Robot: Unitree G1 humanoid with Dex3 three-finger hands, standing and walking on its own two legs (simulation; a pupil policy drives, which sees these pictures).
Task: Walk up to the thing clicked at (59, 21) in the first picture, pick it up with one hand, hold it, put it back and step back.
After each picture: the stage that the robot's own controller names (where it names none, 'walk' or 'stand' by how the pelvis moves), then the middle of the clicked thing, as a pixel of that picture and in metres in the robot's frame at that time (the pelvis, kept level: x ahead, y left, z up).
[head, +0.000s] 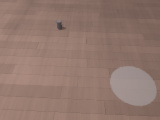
stand; (59, 24) +1.83 +0.29 -0.72
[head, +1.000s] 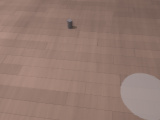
walk; (69, 23) +1.71 +0.24 -0.71
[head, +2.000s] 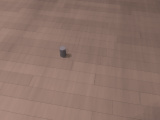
walk; (62, 51) +1.19 +0.25 -0.71
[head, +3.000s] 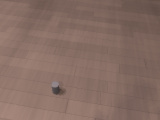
walk; (55, 87) +0.78 +0.21 -0.70
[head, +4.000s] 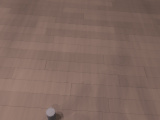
walk; (51, 114) +0.51 +0.18 -0.71
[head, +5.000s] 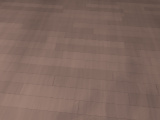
stand; out of the picture +0.42 +0.18 -0.72
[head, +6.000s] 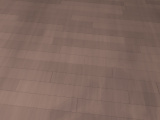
stand; out of the picture +0.37 +0.18 -0.71
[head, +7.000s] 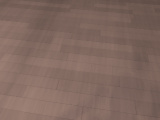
stand; out of the picture +0.35 +0.17 -0.72
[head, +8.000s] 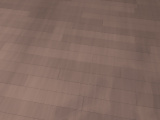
stand; out of the picture +0.38 +0.16 -0.71
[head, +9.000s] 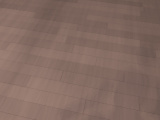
stand; out of the picture +0.37 +0.15 -0.71
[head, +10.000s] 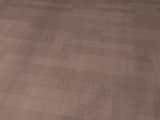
stand; out of the picture +0.38 +0.16 -0.72
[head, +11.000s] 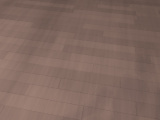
stand; out of the picture +0.37 +0.17 -0.73
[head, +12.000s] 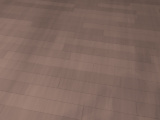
stand; out of the picture +0.37 +0.16 -0.73
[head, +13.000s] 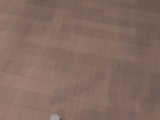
go down; out of the picture +0.40 +0.15 -0.69
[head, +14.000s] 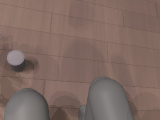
go down; (17, 61) +0.48 +0.18 -0.29
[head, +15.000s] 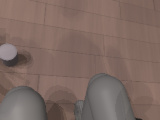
close in; (9, 56) +0.47 +0.19 -0.29
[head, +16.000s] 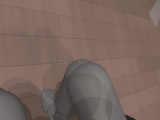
close in; out of the picture +0.47 +0.22 -0.24
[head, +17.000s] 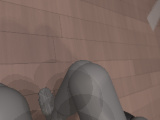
lift; out of the picture +0.45 +0.22 -0.25
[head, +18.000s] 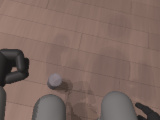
lift; (54, 81) +0.42 +0.12 -0.37
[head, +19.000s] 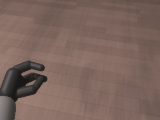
go down; out of the picture +0.35 +0.11 -0.67
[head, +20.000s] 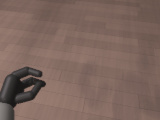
go down; out of the picture +0.35 +0.13 -0.68
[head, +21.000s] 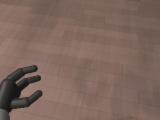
stand; out of the picture +0.36 +0.13 -0.66
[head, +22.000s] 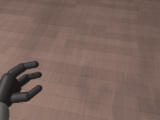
stand; out of the picture +0.35 +0.13 -0.68
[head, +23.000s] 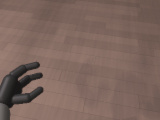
stand; out of the picture +0.34 +0.13 -0.68
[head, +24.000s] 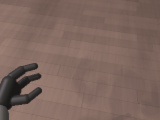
stand; out of the picture +0.35 +0.13 -0.67
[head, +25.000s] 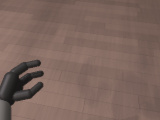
stand; out of the picture +0.35 +0.13 -0.68
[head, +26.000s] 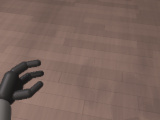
stand; out of the picture +0.34 +0.13 -0.68
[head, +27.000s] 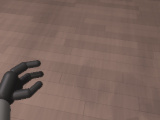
stand; out of the picture +0.34 +0.12 -0.69
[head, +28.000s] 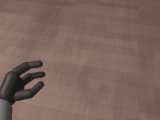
stand; out of the picture +0.34 +0.12 -0.69
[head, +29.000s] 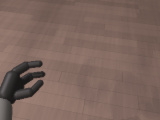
stand; out of the picture +0.34 +0.12 -0.69
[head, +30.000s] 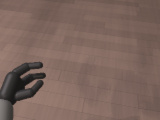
stand; out of the picture +0.34 +0.13 -0.69
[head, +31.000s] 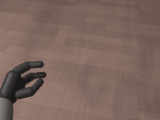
stand; out of the picture +0.35 +0.12 -0.69
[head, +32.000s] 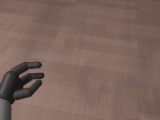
stand; out of the picture +0.34 +0.12 -0.69
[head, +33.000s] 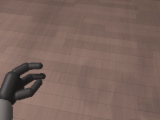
stand; out of the picture +0.34 +0.13 -0.69
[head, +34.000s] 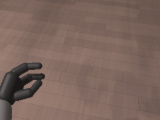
stand; out of the picture +0.34 +0.12 -0.69
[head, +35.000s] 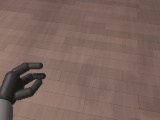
stand; out of the picture +0.35 +0.13 -0.69
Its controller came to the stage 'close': yes
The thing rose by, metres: 0.01
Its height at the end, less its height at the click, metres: +0.00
